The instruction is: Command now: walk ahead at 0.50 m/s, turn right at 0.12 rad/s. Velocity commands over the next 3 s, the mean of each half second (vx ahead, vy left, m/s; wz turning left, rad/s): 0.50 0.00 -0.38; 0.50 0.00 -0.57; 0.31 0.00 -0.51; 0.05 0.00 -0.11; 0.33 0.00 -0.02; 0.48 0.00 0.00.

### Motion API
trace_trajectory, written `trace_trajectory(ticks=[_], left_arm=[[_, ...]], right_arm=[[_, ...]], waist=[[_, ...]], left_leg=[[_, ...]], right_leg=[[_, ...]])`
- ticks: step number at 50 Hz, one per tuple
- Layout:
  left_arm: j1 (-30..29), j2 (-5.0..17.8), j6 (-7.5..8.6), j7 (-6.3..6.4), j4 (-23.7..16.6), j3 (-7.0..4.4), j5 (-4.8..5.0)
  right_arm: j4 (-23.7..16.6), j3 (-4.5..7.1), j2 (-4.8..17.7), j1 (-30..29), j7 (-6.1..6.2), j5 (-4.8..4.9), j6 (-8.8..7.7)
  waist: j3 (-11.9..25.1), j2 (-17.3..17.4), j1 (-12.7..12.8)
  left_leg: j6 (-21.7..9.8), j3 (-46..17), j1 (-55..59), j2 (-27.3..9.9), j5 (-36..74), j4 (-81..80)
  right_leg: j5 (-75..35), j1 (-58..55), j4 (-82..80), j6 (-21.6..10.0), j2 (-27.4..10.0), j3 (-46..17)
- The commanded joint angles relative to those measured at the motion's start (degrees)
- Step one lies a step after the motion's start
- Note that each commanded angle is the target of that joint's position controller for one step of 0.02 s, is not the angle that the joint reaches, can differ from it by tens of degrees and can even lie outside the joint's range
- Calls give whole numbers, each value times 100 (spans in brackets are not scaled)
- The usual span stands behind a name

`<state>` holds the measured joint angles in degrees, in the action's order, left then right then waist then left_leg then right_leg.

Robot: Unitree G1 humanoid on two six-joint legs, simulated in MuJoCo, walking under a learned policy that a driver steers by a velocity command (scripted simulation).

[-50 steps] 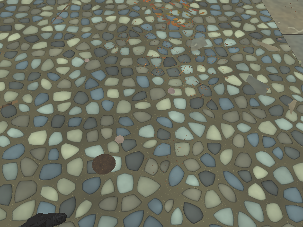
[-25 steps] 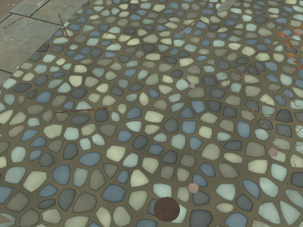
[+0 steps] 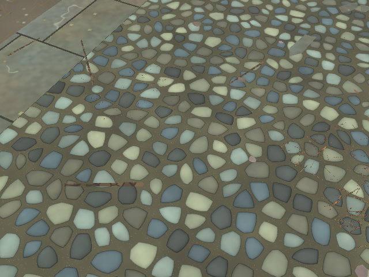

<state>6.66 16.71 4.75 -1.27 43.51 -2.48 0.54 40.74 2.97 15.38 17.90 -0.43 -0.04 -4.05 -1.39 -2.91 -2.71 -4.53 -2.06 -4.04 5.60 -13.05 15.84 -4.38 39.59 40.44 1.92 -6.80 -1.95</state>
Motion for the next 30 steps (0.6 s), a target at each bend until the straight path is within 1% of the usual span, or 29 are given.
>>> trace_trajectory(ticks=[1, 4, 5, 6, 7, 8, 9, 10, 11, 12, 13, 14, 15, 16, 18, 19, 21, 22, 24, 26, 27, 28, 30], left_arm=[[-660, 365, 88, -91, -527, -46, 80], [-830, 392, 99, -209, -703, -49, 87], [-795, 405, 102, -246, -741, -55, 79], [-657, 441, 100, -271, -745, -74, 66], [-378, 535, 86, -270, -709, -124, 47], [179, 692, 68, -248, -591, -223, 22], [972, 965, 48, -200, -416, -366, 11], [1694, 1573, 28, -132, -401, -527, -26], [1839, 1475, 29, -151, -363, -490, 86], [1806, 1094, 5, -133, -386, -374, 103], [1550, 952, -19, -94, -460, -341, 61], [1224, 898, -38, -78, -528, -315, 21], [973, 751, -38, -58, -611, -263, -15], [834, 737, -52, -40, -699, -245, -54], [763, 772, -48, 1, -719, -262, -28], [797, 827, -38, 32, -701, -279, -17], [892, 948, -52, 100, -647, -321, 19], [956, 960, -70, 128, -613, -328, 45], [1109, 959, -123, 171, -545, -333, 80], [1318, 972, -174, 200, -469, -343, 100], [1411, 972, -199, 207, -434, -346, 113], [1473, 951, -224, 214, -411, -344, 124], [1484, 927, -266, 229, -402, -348, 113]], right_arm=[[-106, 272, 989, 190, 17, 11, -100], [71, 305, 1025, 282, 38, 29, -43], [98, 319, 1050, 259, 59, 43, -13], [95, 332, 1086, 178, 81, 47, 19], [69, 346, 1147, 80, 108, 37, 50], [31, 348, 1183, -33, 139, 33, 99], [-25, 301, 1100, -45, 190, 14, 125], [-256, 174, 771, 390, 216, -81, 51], [-254, 29, 419, 573, 133, -119, -104], [-319, 105, 862, 211, 17, 58, -263], [-479, 93, 907, -316, -32, 187, -348], [-562, 79, 864, -600, -20, 102, -393], [-569, 131, 921, -669, 21, -31, -369], [-584, 146, 891, -579, 30, -69, -318], [-537, 130, 772, -379, 57, -101, -215], [-540, 110, 712, -416, 79, -110, -175], [-615, 61, 597, -762, 104, -121, -145], [-649, 38, 538, -980, 102, -120, -151], [-713, 2, 443, -1400, 69, -87, -189], [-773, 3, 455, -1759, 18, -24, -238], [-807, 16, 494, -1886, -7, 4, -263], [-831, 39, 548, -1961, -30, 21, -289], [-832, 108, 686, -1939, -64, 44, -340]], waist=[[-185, 646, -217], [-308, 619, -236], [-278, 642, -189], [-176, 686, -89], [61, 769, 71], [460, 764, 389], [953, 606, 770], [1752, -367, 796], [2364, -1366, 678], [2083, -784, 900], [1374, -363, 902], [778, 197, 711], [555, 309, 519], [450, 154, 353], [394, 3, 204], [354, 13, 194], [242, 10, 283], [216, -21, 363], [206, -118, 538], [205, -175, 690], [197, -195, 730], [198, -216, 739], [210, -316, 661]], left_leg=[[-782, -439, -68, -1660, 1262, -580], [-686, -334, 681, -1953, 1745, -325], [-619, -268, 860, -2011, 2106, -177], [-531, -157, 960, -2009, 2749, 47], [-432, -28, 993, -1948, 3781, 427], [-301, 196, 913, -1784, 4792, 1197], [-95, 469, 372, -1521, 4900, 2375], [294, 684, -1548, -986, 2879, 4544], [580, 30, -3265, 52, -1738, 6091], [454, -636, -3957, -347, -1689, 6454], [373, -522, -4145, -593, -1293, 6265], [343, -413, -4071, -809, -958, 5707], [366, -391, -3716, -991, -730, 5195], [418, -373, -3408, -1033, -635, 4988], [576, -275, -3203, -1065, -572, 4551], [665, -211, -3179, -1043, -417, 4297], [809, -138, -3177, -972, 269, 3578], [842, -132, -3076, -911, 712, 3135], [870, -107, -2771, -732, 1418, 2313], [869, -95, -2527, -565, 1752, 1810], [847, -140, -2494, -521, 1728, 1636], [810, -201, -2474, -490, 1623, 1451], [692, -297, -2324, -451, 1253, 1163]], right_leg=[[-393, -202, -488, -159, 123, 87], [281, 189, -733, -400, 244, 51], [546, 169, -778, -485, 298, 78], [805, -47, -821, -574, 400, 176], [1034, -525, -816, -671, 591, 357], [1025, -1366, -896, -801, 855, 592], [716, -2641, -940, -992, 929, 476], [577, -4761, -914, -1767, -377, -1653], [1385, -6075, -1908, -2564, -1226, -4320], [2255, -6076, -2172, -2270, -1128, -4142], [2247, -5376, -2225, -2042, -938, -3394], [1744, -4461, -2327, -1914, -739, -2851], [1144, -3822, -2431, -1834, -567, -2469], [741, -3392, -2551, -1851, -431, -2319], [208, -2953, -2682, -1921, -309, -2014], [-3, -2774, -2724, -1927, -243, -1836], [-106, -2546, -2761, -1821, -73, -1540], [-16, -2472, -2731, -1707, 52, -1411], [250, -2389, -2628, -1517, 225, -1299], [506, -2460, -2513, -1437, 202, -1459], [603, -2597, -2409, -1420, 150, -1607], [704, -2787, -2278, -1393, 95, -1783], [810, -3145, -1987, -1312, -24, -2159]])
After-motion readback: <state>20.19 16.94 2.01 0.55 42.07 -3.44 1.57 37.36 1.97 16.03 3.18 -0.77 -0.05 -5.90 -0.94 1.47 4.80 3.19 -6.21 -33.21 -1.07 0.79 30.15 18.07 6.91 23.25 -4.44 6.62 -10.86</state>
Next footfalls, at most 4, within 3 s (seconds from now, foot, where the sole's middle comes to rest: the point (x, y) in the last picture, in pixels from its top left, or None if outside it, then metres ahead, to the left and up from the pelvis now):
0.18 right None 0.29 -0.15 -0.78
0.68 left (183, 246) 0.59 -0.02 -0.78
1.18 right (278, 217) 0.70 -0.40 -0.78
1.64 left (245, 171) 0.92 -0.30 -0.78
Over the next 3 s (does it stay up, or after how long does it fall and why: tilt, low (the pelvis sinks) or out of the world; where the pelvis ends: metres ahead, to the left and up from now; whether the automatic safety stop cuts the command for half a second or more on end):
stays up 1.06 -0.61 0.00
